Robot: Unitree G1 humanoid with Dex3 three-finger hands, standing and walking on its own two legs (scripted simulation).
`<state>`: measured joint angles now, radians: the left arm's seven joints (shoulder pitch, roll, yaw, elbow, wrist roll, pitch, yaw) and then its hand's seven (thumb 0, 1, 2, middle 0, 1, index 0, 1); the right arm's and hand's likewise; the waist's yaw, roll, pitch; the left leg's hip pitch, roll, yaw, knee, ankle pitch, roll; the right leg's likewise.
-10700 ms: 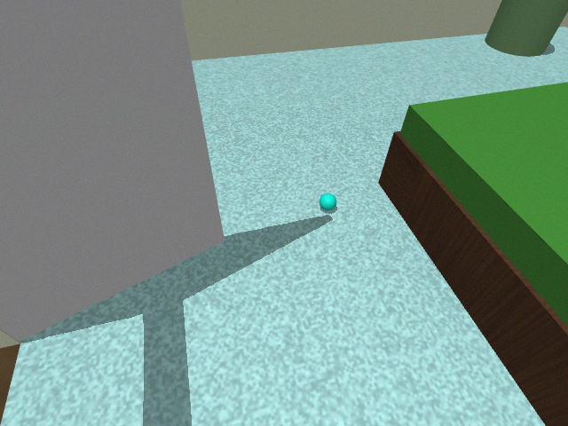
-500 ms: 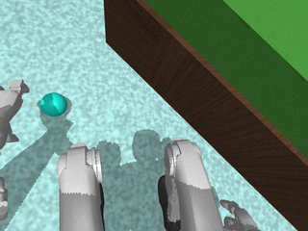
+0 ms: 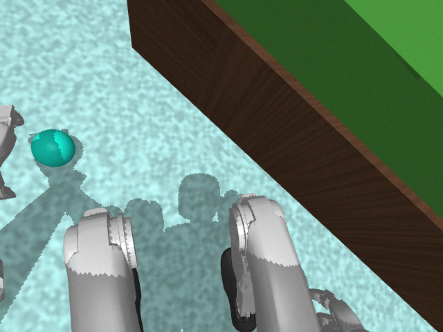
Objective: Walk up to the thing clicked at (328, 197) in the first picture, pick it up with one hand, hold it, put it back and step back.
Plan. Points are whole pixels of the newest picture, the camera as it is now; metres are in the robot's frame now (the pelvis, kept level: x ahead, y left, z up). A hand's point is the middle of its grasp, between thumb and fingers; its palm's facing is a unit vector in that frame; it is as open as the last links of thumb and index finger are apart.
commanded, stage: rise first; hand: left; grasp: from above
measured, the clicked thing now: (54, 148) +0.48 +0.31 -0.29
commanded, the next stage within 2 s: approach in 1.56 s
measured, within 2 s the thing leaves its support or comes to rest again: neither
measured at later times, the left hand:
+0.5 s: hand (6, 159) +0.42 +0.35 -0.18, palm faces -0.44 -0.09 -0.89, open 14.2 cm
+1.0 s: hand (7, 152) +0.44 +0.35 -0.18, palm faces -0.44 -0.09 -0.90, open 14.2 cm
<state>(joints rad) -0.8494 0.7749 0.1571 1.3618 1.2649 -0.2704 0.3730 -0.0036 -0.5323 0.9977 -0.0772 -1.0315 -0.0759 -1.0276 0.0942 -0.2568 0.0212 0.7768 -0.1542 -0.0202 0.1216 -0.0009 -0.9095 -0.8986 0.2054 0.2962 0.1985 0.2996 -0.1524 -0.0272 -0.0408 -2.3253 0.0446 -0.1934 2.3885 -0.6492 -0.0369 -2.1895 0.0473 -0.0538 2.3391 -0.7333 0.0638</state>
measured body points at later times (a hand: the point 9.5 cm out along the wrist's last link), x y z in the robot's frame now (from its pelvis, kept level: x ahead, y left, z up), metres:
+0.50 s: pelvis +0.00 +0.00 -0.01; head +0.23 +0.08 +0.37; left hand +0.44 +0.35 -0.12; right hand +0.09 -0.27 -0.12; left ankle +0.08 +0.14 -0.30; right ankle +0.09 -0.13 -0.30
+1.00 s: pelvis +0.00 +0.00 -0.01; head +0.24 +0.09 +0.36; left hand +0.45 +0.36 -0.13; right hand +0.07 -0.27 -0.12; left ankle +0.08 +0.14 -0.30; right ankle +0.09 -0.13 -0.30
